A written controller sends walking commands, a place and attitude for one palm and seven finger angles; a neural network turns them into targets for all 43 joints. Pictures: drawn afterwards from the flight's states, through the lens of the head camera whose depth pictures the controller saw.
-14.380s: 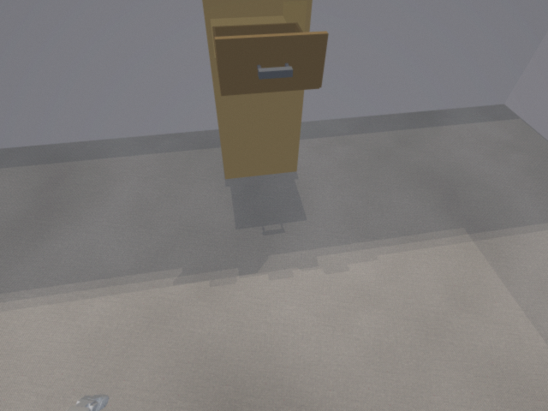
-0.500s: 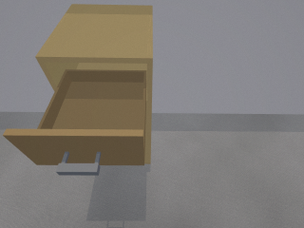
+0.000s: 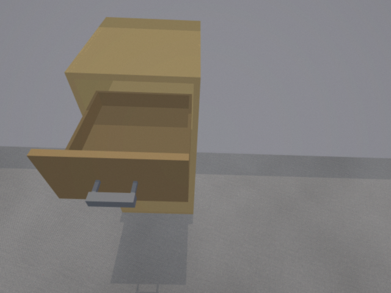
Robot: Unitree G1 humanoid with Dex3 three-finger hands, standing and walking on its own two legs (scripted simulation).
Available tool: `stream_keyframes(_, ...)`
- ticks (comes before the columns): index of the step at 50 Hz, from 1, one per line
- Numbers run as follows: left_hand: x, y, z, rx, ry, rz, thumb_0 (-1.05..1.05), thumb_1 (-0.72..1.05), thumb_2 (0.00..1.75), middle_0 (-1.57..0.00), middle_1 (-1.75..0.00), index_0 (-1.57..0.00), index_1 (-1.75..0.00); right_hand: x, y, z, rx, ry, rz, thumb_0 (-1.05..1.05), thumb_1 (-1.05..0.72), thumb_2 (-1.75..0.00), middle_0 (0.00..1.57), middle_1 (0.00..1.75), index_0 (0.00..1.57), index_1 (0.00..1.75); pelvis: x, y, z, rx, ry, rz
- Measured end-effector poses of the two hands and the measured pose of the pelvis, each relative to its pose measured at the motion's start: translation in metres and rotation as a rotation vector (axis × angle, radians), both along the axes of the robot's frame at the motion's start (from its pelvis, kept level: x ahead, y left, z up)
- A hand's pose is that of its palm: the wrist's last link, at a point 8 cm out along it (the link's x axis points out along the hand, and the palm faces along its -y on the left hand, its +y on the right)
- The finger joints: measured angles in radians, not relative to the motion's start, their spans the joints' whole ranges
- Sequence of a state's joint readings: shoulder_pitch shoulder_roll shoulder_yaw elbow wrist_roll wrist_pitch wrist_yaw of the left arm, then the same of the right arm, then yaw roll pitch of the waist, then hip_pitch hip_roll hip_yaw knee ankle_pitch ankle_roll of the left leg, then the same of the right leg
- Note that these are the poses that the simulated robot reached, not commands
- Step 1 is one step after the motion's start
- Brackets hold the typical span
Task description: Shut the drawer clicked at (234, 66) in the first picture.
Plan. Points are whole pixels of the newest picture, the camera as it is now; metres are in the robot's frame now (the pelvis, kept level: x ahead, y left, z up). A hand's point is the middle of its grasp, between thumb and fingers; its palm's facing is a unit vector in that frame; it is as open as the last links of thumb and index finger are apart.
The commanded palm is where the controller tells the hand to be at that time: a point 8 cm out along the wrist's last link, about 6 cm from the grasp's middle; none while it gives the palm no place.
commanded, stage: come to a stop and stand still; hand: left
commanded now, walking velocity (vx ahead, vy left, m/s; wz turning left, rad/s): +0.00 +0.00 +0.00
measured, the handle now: (114, 191) +0.34 +0.22 -0.01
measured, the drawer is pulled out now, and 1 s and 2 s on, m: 0.30 0.30 0.30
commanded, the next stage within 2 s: look again from close up in 0.26 s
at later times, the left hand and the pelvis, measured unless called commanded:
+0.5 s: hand out of the picture +0.04 +0.24 -0.15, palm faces -0.03 -0.95 -0.31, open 7.4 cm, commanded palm none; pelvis -0.01 +0.01 +0.01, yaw +0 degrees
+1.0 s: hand out of the picture +0.07 +0.22 -0.15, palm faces +0.07 -0.96 -0.26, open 7.4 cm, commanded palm +0.09 +0.25 -0.06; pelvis +0.00 +0.00 +0.01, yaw +0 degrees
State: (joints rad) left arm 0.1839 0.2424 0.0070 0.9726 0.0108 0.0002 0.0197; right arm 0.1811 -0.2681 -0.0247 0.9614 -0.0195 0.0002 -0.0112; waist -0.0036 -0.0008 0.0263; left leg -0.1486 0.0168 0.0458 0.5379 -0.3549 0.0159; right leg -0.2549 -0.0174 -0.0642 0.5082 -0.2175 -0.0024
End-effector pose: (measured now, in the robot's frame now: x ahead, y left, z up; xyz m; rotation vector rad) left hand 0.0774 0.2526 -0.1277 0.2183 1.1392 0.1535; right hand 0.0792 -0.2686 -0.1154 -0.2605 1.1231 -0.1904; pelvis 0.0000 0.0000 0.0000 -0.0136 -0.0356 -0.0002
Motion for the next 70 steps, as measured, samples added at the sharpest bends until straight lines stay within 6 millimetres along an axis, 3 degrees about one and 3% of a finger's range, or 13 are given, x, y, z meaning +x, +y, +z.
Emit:
stream_keyframes(9, -0.019, 0.032, 0.014, 0.067, 0.036, 0.0, 0.0, 0.91, 0.9, -0.2, -0.3, -0.2, -0.3, -0.017, 0.0, -0.001, 0.005, 0.045, 0.025, 0.01, -0.9, -0.9, 0.2, 0.29, 0.2, 0.3, -0.011, 0.006, 0.006, 0.01, -0.002, 0.002)
stream_keyframes(15, -0.036, 0.041, 0.017, 0.092, 0.095, 0.008, 0.0, 0.91, 0.9, -0.2, -0.3, -0.2, -0.3, -0.035, 0.0, -0.007, 0.016, 0.11, 0.015, 0.01, -0.9, -0.9, 0.2, 0.29, 0.2, 0.3, -0.012, 0.008, 0.007, 0.015, -0.001, 0.0)
stream_keyframes(26, -0.044, 0.027, 0.01, 0.061, 0.148, 0.005, 0.0, 0.91, 0.9, -0.2, -0.3, -0.2, -0.3, -0.052, 0.002, -0.012, 0.027, 0.183, -0.012, 0.01, -0.9, -0.9, 0.2, 0.29, 0.2, 0.3, -0.008, 0.007, 0.008, 0.017, -0.002, -0.003)
stream_keyframes(37, -0.029, 0.009, 0.005, 0.02, 0.113, -0.005, 0.0, 0.91, 0.9, -0.2, -0.3, -0.2, -0.3, -0.043, 0.005, -0.01, 0.031, 0.161, -0.02, 0.01, -0.9, -0.9, 0.2, 0.29, 0.2, 0.3, -0.005, 0.004, 0.009, 0.016, -0.007, -0.004)
stream_keyframes(49, -0.03, 0.008, 0.005, 0.029, 0.106, 0.006, 0.0, 0.91, 0.9, -0.2, -0.3, -0.2, -0.3, -0.039, 0.006, -0.01, 0.038, 0.148, -0.019, 0.01, -0.9, -0.9, 0.2, 0.29, 0.2, 0.3, -0.003, 0.001, 0.009, 0.012, -0.002, -0.003)
stream_keyframes(51, -0.009, 0.011, 0.025, 0.01, -0.084, 0.112, 0.01, 0.9, 0.9, -0.2, -0.31, -0.21, -0.3, -0.032, 0.008, -0.005, 0.029, 0.053, -0.014, 0.01, -0.9, -0.9, 0.2, 0.29, 0.2, 0.3, -0.004, 0.001, 0.008, 0.018, -0.004, 0.001)
stream_keyframes(56, 0.053, 0.005, 0.114, -0.002, -0.726, 0.137, 0.01, 0.91, 0.9, -0.23, -0.34, -0.24, -0.34, 0.009, 0.017, 0.009, 0.052, -0.272, 0.036, 0.01, -0.9, -0.9, 0.2, 0.29, 0.2, 0.3, -0.011, -0.002, -0.002, 0.022, 0.041, 0.03)
stream_keyframes(59, 0.067, -0.005, 0.137, -0.052, -0.999, 0.048, 0.01, 0.91, 0.9, -0.27, -0.38, -0.28, -0.38, 0.04, 0.02, 0.014, 0.072, -0.428, 0.078, 0.01, -0.9, -0.9, 0.2, 0.29, 0.2, 0.3, -0.018, -0.007, -0.017, 0.028, 0.111, 0.02)
stream_keyframes(61, 0.066, -0.012, 0.137, -0.084, -1.119, -0.047, 0.0, 0.91, 0.9, -0.3, -0.42, -0.31, -0.41, 0.06, 0.02, 0.015, 0.076, -0.521, 0.117, 0.01, -0.9, -0.9, 0.2, 0.29, 0.2, 0.3, -0.023, -0.011, -0.032, 0.031, 0.16, 0.014)
stream_keyframes(64, 0.056, -0.018, 0.117, -0.123, -1.158, -0.156, 0.0, 0.91, 0.9, -0.35, -0.47, -0.36, -0.47, 0.088, 0.017, 0.011, 0.071, -0.622, 0.172, 0.01, -0.9, -0.9, 0.2, 0.29, 0.2, 0.3, -0.028, -0.016, -0.056, 0.031, 0.214, 0.012)
stream_keyframes(67, 0.044, -0.015, 0.092, -0.164, -1.092, -0.118, 0.0, 0.9, 0.9, -0.41, -0.54, -0.42, -0.53, 0.11, 0.016, 0.006, 0.057, -0.672, 0.197, 0.01, -0.9, -0.9, 0.2, 0.29, 0.2, 0.3, -0.028, -0.019, -0.072, 0.028, 0.242, 0.017)
stream_keyframes(70, 0.037, -0.01, 0.087, -0.154, -1.051, -0.055, 0.01, 0.9, 0.9, -0.47, -0.6, -0.48, -0.59, 0.122, 0.018, 0.002, 0.048, -0.679, 0.209, 0.01, -0.9, -0.9, 0.2, 0.29, 0.2, 0.3, -0.025, -0.02, -0.079, 0.012, 0.249, 0.029)
